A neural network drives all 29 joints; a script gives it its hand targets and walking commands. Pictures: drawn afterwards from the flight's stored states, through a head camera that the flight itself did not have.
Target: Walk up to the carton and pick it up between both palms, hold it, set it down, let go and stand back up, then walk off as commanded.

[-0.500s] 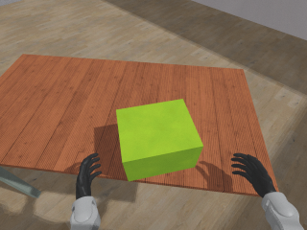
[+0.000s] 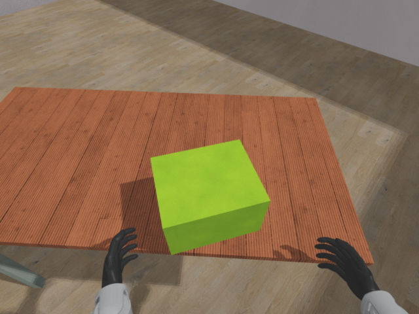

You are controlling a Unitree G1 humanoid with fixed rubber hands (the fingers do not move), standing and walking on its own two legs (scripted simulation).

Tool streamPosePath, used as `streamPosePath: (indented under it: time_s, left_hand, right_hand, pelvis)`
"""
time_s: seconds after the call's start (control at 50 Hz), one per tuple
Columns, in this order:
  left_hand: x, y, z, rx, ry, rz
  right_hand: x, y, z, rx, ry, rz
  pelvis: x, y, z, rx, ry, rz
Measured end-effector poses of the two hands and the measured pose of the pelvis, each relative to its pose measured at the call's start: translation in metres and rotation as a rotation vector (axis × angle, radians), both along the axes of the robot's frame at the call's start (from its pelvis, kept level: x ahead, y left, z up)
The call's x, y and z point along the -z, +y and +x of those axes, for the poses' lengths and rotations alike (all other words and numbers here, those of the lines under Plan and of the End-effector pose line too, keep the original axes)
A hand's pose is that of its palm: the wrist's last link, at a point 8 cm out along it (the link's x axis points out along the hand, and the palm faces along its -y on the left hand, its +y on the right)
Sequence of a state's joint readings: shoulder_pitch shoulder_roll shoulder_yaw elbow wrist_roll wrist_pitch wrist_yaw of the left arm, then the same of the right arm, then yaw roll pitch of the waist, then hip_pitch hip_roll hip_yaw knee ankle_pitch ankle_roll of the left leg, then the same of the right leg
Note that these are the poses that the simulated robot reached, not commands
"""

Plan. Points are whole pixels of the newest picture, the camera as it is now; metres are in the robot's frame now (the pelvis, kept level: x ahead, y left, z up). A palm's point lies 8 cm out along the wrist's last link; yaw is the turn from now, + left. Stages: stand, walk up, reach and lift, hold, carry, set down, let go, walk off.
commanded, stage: set down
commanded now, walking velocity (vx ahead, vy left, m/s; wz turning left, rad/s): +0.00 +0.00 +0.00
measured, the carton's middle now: (206, 195) +0.38 +0.06 -0.05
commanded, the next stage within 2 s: let go in 1.86 s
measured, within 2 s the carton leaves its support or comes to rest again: neither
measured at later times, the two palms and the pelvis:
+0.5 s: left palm (107, 285) +0.16 +0.23 -0.04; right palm (354, 284) +0.20 -0.24 -0.04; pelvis +0.01 +0.01 +0.00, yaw +1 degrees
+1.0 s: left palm (106, 284) +0.16 +0.24 -0.05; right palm (346, 289) +0.19 -0.22 -0.05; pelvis +0.01 +0.00 +0.00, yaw +1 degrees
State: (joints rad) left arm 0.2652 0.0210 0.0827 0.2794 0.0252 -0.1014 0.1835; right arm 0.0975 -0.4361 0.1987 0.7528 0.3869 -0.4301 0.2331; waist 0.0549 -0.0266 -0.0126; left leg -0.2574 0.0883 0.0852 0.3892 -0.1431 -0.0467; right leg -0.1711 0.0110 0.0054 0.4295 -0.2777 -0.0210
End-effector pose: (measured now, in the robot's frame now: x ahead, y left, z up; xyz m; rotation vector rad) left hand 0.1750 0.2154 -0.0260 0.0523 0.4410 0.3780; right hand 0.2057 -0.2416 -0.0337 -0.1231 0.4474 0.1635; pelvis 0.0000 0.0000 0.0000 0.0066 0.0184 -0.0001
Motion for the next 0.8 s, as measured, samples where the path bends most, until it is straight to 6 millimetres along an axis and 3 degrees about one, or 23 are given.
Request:
streamPosePath:
  time_s: [0.14,0.42,0.8]
  left_hand:
    - [0.008,0.006,-0.002,0.012,0.039,-0.007]
    - [0.013,0.013,-0.010,0.028,0.079,-0.005]
    - [0.023,0.020,-0.014,0.068,0.158,-0.004]
  right_hand:
    - [0.004,0.002,-0.010,0.016,0.032,-0.008]
    - [0.007,0.007,-0.003,0.015,0.057,-0.023]
    - [0.019,0.015,-0.012,0.050,0.109,-0.025]
  pelvis:
    - [0.000,0.003,0.000,0.007,0.002,-0.001]
    - [-0.002,0.006,0.004,-0.008,0.000,-0.008]
    - [-0.003,0.003,0.010,-0.017,-0.013,-0.006]
